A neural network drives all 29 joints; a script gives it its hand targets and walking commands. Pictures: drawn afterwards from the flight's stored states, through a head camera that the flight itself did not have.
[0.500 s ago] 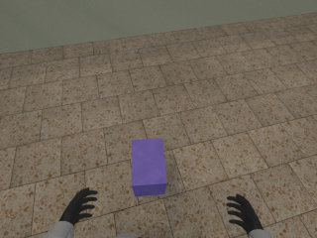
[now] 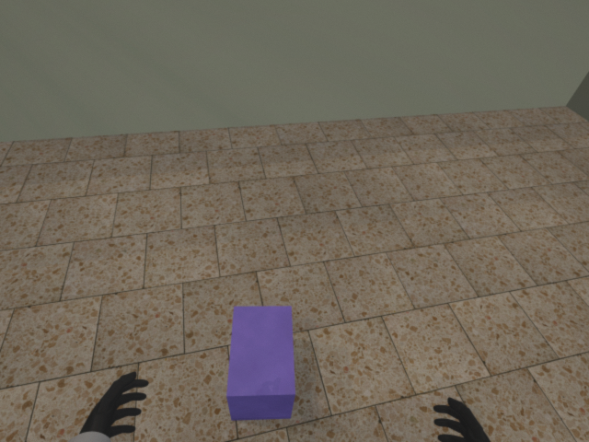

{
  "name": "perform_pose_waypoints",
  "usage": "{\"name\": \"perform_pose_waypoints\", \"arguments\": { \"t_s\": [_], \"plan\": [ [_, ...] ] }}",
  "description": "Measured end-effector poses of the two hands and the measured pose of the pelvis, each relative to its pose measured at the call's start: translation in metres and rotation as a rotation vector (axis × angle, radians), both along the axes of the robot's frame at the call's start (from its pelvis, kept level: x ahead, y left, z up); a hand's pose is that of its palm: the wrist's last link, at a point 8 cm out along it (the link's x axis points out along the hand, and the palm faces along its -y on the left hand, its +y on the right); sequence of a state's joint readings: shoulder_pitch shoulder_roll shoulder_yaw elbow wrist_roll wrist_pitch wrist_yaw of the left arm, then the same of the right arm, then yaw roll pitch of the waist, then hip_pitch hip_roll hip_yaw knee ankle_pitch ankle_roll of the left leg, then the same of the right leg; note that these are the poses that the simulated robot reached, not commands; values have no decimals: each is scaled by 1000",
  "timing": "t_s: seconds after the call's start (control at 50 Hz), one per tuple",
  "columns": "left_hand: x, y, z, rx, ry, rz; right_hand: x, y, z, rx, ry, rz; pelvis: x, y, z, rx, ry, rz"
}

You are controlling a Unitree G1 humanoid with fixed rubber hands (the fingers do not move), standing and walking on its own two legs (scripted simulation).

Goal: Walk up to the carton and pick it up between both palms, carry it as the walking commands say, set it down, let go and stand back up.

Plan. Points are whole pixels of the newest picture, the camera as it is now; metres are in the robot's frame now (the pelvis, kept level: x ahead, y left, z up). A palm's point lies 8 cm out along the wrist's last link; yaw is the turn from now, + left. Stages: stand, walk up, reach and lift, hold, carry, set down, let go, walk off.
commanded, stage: stand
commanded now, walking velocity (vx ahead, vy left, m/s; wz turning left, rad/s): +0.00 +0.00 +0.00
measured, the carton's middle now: (262, 362) +0.49 +0.08 -0.65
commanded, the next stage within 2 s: none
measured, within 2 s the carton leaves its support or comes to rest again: neither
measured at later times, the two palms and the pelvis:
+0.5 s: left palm out of the picture +0.08 +0.32 -0.09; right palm out of the picture +0.08 -0.26 -0.06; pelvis -0.02 +0.03 +0.00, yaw -2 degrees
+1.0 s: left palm out of the picture +0.01 +0.34 -0.11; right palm out of the picture -0.01 -0.25 -0.09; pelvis -0.06 +0.05 +0.01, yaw -3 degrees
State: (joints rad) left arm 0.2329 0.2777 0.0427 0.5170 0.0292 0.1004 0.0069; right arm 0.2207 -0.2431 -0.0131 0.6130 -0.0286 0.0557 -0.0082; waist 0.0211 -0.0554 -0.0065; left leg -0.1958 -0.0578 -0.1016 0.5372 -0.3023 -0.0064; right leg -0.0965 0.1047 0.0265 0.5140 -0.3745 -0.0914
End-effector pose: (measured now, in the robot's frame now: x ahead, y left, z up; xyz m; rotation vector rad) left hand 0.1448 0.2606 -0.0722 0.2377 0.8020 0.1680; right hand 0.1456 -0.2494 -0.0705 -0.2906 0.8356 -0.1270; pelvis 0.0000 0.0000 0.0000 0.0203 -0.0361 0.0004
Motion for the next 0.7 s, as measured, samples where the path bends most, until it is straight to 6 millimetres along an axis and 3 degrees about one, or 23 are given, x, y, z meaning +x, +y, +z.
{"name": "perform_pose_waypoints", "arguments": {
  "t_s": [0.1,0.2,0.46,0.7],
  "plan": [
    [-13,28,-7,53,-4,36,-4,-29,10,-79,-39,-60,6,1,-2,-8,0,-12],
    [-24,43,-10,71,-2,45,-13,-39,17,-106,-77,-102,7,6,-2,-19,-6,-13],
    [-58,56,-21,45,63,17,-55,-10,10,-69,-39,-111,-16,25,4,-26,-24,-37],
    [-103,72,-25,58,171,-7,-114,1,-12,-50,105,-132,-44,41,7,-26,-25,-51]
  ]
}}
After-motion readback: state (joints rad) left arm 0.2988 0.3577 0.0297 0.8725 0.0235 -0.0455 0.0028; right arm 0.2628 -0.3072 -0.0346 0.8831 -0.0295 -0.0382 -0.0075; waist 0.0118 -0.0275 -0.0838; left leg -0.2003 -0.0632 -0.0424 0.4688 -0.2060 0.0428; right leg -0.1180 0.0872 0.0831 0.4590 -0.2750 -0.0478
